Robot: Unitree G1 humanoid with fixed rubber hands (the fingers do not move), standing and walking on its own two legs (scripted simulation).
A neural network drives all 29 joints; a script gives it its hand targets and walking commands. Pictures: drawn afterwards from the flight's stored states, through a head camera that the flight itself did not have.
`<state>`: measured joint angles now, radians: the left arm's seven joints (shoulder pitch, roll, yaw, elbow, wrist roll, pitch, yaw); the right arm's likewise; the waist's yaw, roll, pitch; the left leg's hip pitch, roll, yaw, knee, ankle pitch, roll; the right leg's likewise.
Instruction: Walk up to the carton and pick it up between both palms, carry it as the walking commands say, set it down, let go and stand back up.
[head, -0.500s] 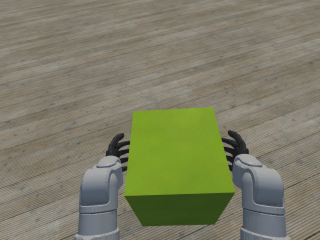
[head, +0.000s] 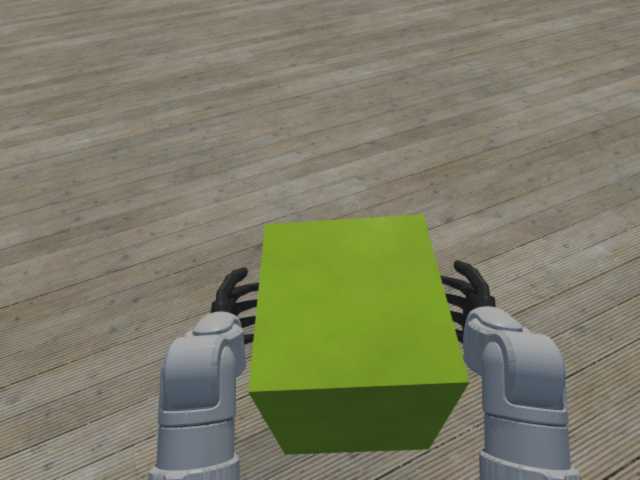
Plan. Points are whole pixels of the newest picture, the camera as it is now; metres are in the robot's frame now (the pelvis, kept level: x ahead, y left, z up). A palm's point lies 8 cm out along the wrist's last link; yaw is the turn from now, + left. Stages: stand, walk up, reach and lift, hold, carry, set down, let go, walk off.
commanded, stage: carry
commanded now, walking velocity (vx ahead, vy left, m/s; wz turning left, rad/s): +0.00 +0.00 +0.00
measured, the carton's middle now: (350, 341) +0.29 -0.01 +0.01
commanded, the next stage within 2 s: none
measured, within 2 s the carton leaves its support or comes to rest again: neither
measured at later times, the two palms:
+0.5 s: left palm (226, 320) +0.28 +0.14 +0.09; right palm (475, 315) +0.27 -0.15 +0.08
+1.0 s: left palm (224, 325) +0.27 +0.14 +0.09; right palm (476, 318) +0.27 -0.15 +0.09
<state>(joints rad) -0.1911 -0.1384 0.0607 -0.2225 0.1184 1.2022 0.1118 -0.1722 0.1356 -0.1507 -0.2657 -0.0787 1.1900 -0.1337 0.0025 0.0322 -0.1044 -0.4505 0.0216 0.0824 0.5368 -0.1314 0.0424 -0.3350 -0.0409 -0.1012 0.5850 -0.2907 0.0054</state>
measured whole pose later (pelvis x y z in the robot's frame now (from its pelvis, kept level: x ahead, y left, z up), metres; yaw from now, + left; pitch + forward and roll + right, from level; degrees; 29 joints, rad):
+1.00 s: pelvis +0.00 +0.00 +0.00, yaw +0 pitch +2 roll -1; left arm -0.18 -0.14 0.06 -0.20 0.12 1.19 0.11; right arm -0.16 0.13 -0.15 -0.26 -0.09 1.19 -0.13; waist 0.00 0.02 -0.12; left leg -0.43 0.02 0.08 0.53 -0.14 0.04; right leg -0.31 -0.04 -0.10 0.57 -0.29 0.01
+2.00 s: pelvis +0.00 +0.01 +0.00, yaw +0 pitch +1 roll -1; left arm -0.18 -0.14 0.08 -0.06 0.16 1.01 0.08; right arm -0.17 0.14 -0.15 -0.08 -0.12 0.99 -0.10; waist 0.01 0.01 -0.09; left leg -0.42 0.02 0.09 0.52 -0.12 0.05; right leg -0.30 -0.04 -0.09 0.55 -0.27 0.02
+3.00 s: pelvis +0.02 +0.00 +0.00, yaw -1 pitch +2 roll +0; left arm -0.17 -0.14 0.08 -0.03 0.15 0.97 0.07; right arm -0.13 0.13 -0.12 -0.09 -0.12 0.97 -0.11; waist 0.00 0.01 -0.10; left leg -0.40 0.03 0.09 0.52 -0.15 0.03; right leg -0.28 -0.04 -0.09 0.56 -0.31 0.01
